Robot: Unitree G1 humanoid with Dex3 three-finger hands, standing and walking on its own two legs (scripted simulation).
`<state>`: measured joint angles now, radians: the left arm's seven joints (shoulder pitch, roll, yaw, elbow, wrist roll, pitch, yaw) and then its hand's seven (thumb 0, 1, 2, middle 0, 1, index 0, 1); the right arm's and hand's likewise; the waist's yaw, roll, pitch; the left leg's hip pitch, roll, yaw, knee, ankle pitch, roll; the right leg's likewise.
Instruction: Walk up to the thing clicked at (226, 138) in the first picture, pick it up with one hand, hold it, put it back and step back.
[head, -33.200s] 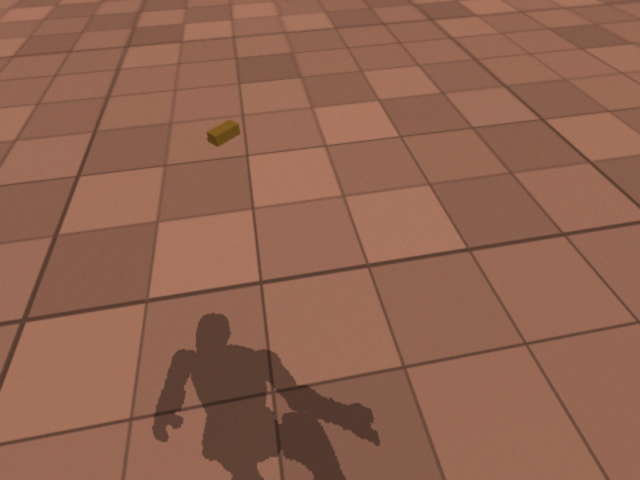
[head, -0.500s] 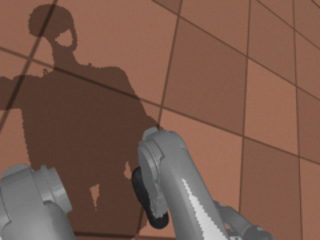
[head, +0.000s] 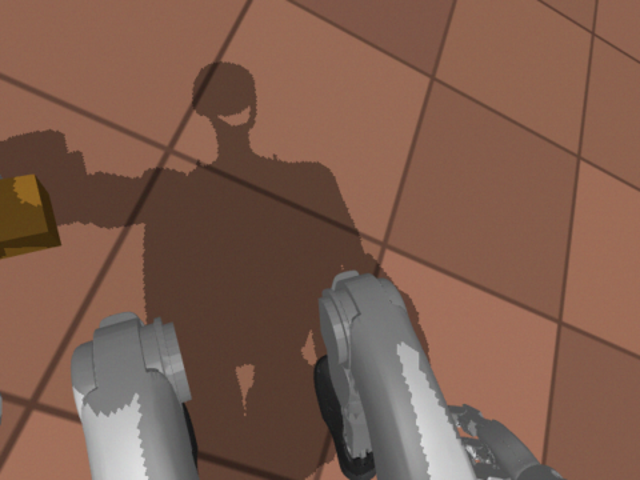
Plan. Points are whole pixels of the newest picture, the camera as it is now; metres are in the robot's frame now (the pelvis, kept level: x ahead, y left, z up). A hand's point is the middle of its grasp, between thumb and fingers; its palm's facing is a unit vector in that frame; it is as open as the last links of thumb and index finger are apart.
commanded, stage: settle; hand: left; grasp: from above
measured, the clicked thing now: out of the picture +0.44 +0.38 -0.20
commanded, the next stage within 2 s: lift in 0.26 s
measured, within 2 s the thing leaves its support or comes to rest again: neither
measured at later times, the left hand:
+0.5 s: hand out of the picture +0.43 +0.36 -0.11, palm faces -0.41 -0.11 -0.90, open 10.4 cm
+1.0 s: hand out of the picture +0.36 +0.35 +0.03, palm faces -0.41 -0.14 -0.90, open 10.4 cm
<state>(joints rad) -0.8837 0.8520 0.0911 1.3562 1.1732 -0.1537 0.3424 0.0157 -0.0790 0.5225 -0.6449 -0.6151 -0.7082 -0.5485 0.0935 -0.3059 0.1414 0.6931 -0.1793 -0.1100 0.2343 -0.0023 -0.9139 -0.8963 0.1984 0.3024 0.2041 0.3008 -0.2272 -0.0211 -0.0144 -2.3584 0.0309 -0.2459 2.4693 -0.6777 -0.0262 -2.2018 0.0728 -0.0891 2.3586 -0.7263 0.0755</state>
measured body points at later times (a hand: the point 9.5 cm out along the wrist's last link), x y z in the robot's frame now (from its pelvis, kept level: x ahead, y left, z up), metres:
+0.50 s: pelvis -0.01 -0.01 +0.02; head +0.21 +0.08 +0.40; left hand +0.44 +0.36 -0.06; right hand +0.07 -0.27 -0.08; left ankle +0.07 +0.14 -0.28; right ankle +0.10 -0.14 -0.28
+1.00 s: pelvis -0.01 -0.01 +0.12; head +0.16 +0.06 +0.53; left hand +0.38 +0.36 +0.08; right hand +0.14 -0.26 +0.00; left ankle +0.07 +0.14 -0.28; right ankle +0.10 -0.14 -0.28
